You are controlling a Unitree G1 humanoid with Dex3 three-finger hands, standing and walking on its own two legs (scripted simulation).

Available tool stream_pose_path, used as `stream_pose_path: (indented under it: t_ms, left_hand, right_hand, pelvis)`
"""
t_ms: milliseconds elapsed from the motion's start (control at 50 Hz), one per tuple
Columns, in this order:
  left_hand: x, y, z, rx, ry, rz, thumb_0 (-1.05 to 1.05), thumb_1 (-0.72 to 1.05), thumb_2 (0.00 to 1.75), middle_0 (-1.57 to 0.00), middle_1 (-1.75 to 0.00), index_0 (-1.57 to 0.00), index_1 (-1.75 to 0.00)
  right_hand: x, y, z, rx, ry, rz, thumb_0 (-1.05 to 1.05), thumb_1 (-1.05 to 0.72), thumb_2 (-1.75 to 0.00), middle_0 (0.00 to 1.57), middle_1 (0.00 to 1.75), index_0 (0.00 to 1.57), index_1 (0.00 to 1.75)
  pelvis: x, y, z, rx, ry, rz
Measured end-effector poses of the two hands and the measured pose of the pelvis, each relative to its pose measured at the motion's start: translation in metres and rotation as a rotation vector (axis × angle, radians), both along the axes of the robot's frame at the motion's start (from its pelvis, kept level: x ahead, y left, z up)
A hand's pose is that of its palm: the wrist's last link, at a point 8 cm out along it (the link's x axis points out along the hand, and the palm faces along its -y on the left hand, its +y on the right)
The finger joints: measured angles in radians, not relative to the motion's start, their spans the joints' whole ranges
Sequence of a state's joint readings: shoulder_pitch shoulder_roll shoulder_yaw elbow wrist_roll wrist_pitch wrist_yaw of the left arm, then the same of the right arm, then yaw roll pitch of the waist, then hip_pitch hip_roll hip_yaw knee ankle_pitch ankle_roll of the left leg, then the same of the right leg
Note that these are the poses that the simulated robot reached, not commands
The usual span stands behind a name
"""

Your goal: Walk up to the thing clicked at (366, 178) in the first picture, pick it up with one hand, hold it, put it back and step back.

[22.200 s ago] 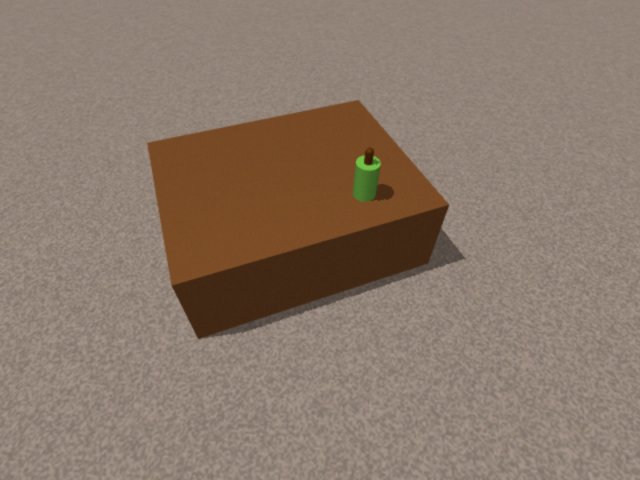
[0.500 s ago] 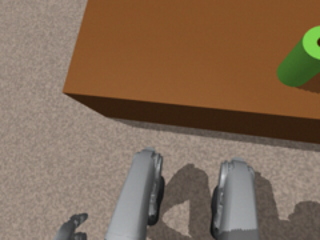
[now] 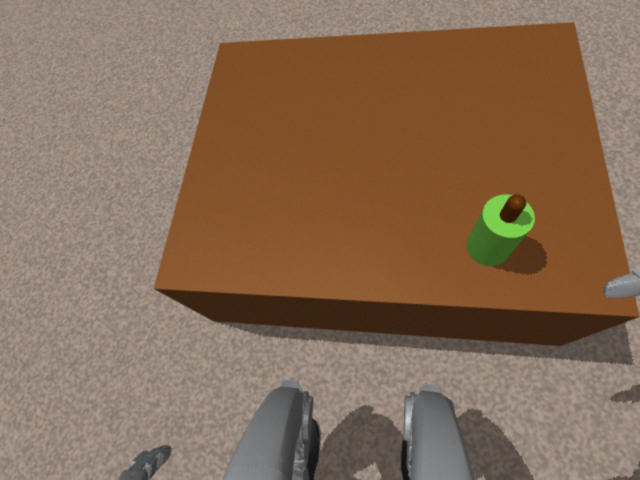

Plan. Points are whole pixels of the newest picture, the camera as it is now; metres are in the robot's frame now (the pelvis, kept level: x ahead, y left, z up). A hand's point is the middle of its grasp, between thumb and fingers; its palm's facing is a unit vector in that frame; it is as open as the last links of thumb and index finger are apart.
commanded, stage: home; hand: right
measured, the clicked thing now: (501, 226) +0.51 -0.24 -0.22
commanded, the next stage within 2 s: none
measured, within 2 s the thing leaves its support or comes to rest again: neither
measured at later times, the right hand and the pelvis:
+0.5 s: hand (558, 400) +0.22 -0.20 +0.02, palm faces +0.09 +0.98 -0.19, open 17.3 cm; pelvis +0.04 +0.01 +0.07, yaw -3 degrees
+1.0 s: hand (538, 442) +0.18 -0.17 +0.03, palm faces +0.13 +0.97 -0.21, open 17.5 cm; pelvis +0.04 +0.02 +0.07, yaw -4 degrees
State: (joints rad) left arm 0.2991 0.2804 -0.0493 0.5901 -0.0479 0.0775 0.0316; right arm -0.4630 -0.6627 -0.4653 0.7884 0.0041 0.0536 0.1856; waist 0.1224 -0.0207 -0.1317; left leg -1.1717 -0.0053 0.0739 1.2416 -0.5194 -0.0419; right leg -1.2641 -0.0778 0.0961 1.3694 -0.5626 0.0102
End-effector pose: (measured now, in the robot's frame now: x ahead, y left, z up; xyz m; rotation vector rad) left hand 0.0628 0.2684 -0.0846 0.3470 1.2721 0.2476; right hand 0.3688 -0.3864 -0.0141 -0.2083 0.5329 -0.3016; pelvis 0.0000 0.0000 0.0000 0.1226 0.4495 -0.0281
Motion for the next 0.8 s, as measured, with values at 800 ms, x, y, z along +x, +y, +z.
stream_pose_path:
  t_ms: [800]
  left_hand:
    - [0.166, -0.027, 0.1, -0.07, -0.672, -0.16, 0.01, 0.9, 0.9, -0.2, -0.3, -0.21, -0.3]
  right_hand:
    - [-0.205, 0.163, 0.066, 0.105, 0.28, 0.011, -0.01, 0.53, -0.06, 0.06, 0.06, 0.06, 0.06]
  pelvis:
    - [0.043, 0.02, 0.071, -0.086, -0.265, -0.06]
